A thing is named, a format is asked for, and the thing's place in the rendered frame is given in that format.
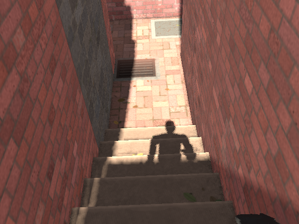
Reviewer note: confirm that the stairs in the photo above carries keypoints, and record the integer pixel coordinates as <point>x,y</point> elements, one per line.
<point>153,175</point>

